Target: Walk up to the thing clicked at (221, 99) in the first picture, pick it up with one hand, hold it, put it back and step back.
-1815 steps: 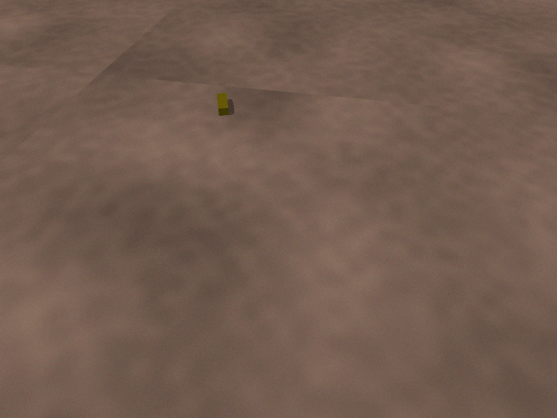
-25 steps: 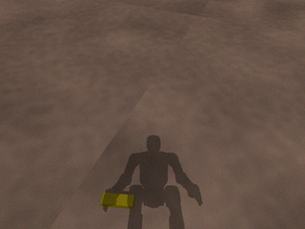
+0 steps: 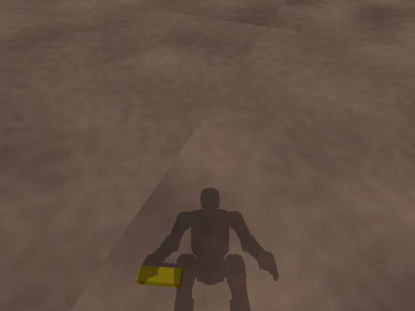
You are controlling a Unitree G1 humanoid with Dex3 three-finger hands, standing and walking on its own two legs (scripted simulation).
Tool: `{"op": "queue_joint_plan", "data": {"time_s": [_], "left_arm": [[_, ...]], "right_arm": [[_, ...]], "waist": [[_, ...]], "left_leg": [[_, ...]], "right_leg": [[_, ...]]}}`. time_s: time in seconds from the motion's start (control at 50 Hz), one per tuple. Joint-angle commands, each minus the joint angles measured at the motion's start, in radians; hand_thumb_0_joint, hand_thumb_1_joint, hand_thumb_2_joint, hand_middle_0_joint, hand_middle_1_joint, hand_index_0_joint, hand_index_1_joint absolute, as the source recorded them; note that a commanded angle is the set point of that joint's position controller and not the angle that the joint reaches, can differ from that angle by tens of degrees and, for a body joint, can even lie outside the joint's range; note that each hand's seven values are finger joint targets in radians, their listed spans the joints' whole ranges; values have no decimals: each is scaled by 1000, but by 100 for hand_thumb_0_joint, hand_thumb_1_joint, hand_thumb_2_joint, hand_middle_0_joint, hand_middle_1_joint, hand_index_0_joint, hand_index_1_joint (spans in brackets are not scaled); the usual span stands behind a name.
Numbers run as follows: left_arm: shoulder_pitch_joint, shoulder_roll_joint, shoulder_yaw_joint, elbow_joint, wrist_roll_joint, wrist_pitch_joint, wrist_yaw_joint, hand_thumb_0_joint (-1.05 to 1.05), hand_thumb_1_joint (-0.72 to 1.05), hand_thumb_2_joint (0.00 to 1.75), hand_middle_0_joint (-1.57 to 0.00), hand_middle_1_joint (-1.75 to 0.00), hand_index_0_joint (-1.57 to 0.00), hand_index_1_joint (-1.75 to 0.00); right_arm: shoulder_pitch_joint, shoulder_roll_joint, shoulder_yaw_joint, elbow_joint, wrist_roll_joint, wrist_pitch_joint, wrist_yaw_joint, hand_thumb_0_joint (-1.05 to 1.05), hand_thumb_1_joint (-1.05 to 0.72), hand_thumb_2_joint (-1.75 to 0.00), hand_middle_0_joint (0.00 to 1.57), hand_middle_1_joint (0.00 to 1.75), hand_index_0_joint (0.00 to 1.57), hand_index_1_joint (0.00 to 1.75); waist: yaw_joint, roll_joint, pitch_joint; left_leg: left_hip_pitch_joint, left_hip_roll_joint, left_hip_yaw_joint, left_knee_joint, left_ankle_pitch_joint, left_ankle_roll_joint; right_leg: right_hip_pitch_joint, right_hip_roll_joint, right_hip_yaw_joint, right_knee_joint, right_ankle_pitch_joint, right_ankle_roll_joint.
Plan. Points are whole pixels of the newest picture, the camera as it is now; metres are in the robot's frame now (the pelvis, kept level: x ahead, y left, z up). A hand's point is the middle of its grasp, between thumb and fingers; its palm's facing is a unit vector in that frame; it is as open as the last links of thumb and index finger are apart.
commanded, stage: stand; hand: left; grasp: from above
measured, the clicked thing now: (159, 276) +0.44 +0.24 -0.75
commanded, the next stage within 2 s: step back in 1.42 s
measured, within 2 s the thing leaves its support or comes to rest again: neither
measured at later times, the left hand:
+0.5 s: hand out of the picture +0.06 +0.24 -0.16, palm faces +0.03 -0.94 -0.33, open 7.3 cm
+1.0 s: hand out of the picture +0.07 +0.24 -0.16, palm faces +0.02 -0.94 -0.34, open 7.3 cm
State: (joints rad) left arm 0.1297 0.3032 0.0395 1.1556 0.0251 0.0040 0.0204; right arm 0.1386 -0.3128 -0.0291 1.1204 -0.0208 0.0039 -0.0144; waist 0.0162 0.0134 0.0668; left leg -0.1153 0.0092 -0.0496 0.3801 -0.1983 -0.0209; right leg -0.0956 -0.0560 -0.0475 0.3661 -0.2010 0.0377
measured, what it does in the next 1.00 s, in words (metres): stands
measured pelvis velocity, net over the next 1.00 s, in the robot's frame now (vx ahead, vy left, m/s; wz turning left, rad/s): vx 0.00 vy -0.01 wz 0.00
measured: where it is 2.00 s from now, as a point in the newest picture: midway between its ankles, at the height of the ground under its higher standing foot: outside the picture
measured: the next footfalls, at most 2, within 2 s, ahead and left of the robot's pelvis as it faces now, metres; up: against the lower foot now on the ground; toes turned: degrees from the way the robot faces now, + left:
none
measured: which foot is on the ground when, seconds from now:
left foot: down 0.00-1.00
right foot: down 0.00-1.00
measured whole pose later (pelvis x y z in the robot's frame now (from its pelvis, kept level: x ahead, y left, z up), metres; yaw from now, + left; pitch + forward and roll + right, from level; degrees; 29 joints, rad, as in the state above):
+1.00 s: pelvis +0.00 -0.01 +0.00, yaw +0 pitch -3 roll +0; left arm 0.11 0.33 0.03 1.16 0.01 0.00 0.00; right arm 0.12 -0.33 -0.01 1.13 -0.02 0.00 0.00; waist 0.01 0.01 0.06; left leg -0.11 0.03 -0.05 0.34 -0.18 -0.04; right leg -0.10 -0.04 -0.05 0.35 -0.19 0.02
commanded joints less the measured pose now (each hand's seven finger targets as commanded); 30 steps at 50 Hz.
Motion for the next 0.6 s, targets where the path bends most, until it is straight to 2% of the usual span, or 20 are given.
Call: {"op": "queue_joint_plan", "data": {"time_s": [0.0,0.08,0.1,0.14,0.2,0.24,0.26,0.32,0.38,0.42,0.44,0.58], "left_arm": [[-34,203,29,-55,-4,-24,13,0,90,90,-20,-30,-20,-30],[-41,206,29,-50,-3,-20,11,0,90,90,-20,-30,-20,-30],[-37,206,29,-51,-2,-21,10,0,90,90,-20,-30,-20,-30],[-43,209,29,-51,-3,-22,8,0,90,90,-20,-30,-20,-30],[-47,209,28,-51,-6,-24,7,0,90,90,-20,-30,-20,-30],[-49,216,29,-52,-5,-23,5,0,90,90,-20,-30,-20,-30],[-46,212,29,-50,-3,-23,5,0,90,90,-20,-30,-20,-30],[-54,216,28,-56,-6,-24,4,0,90,90,-20,-30,-20,-30],[-47,211,27,-53,-5,-25,3,0,90,90,-20,-30,-20,-30],[-57,220,28,-55,-7,-24,2,0,90,90,-20,-30,-20,-30],[-49,220,27,-54,-6,-24,1,0,90,90,-20,-30,-20,-30],[-53,222,28,-58,-11,-27,1,0,90,90,-20,-30,-20,-30]], "right_arm": [[-28,-189,-25,-46,0,-25,-13,0,-90,-90,20,30,20,30],[-39,-194,-21,-47,2,-24,-12,0,-90,-90,20,30,20,30],[-44,-198,-24,-50,1,-26,-13,0,-90,-90,20,30,20,30],[-34,-200,-21,-44,2,-25,-12,0,-90,-90,20,30,20,30],[-39,-199,-17,-43,3,-26,-11,0,-90,-90,20,30,20,30],[-39,-199,-16,-42,1,-25,-10,0,-90,-90,20,30,20,30],[-47,-207,-20,-44,2,-26,-11,0,-90,-90,20,30,20,30],[-39,-205,-15,-40,2,-26,-9,0,-90,-90,20,30,20,30],[-46,-209,-15,-42,3,-27,-9,0,-90,-90,20,30,20,30],[-36,-206,-14,-37,4,-26,-7,0,-90,-90,20,30,20,30],[-46,-211,-16,-38,2,-26,-7,0,-90,-90,20,30,20,30],[-45,-221,-15,-37,2,-30,-8,0,-90,-90,20,30,20,30]], "waist": [[-4,1,-56],[-1,-5,-45],[0,-14,-56],[-3,-9,-49],[-5,-4,-62],[-6,-7,-42],[-4,-8,-58],[-8,-6,-47],[-7,1,-62],[-11,-11,-47],[-5,-10,-50],[-7,0,-87]], "left_leg": [[-37,87,-54,-69,133,35],[-46,92,-59,-80,108,37],[-26,97,-60,-75,138,37],[-45,93,-58,-81,104,34],[-34,97,-54,-69,147,37],[-44,92,-54,-82,95,34],[-28,100,-61,-79,124,36],[-42,96,-54,-81,103,35],[-35,100,-55,-78,131,35],[-52,94,-57,-93,81,32],[-35,100,-58,-88,87,35],[-26,106,-50,-73,179,39]], "right_leg": [[33,-75,70,-75,100,-36],[27,-74,67,-78,69,-38],[21,-75,67,-76,82,-41],[27,-73,68,-85,58,-38],[36,-78,69,-80,105,-39],[16,-73,68,-87,62,-39],[18,-76,69,-85,70,-42],[17,-74,72,-90,64,-40],[27,-76,68,-84,89,-40],[17,-70,66,-90,39,-41],[9,-73,69,-90,39,-43],[41,-82,71,-74,140,-46]]}}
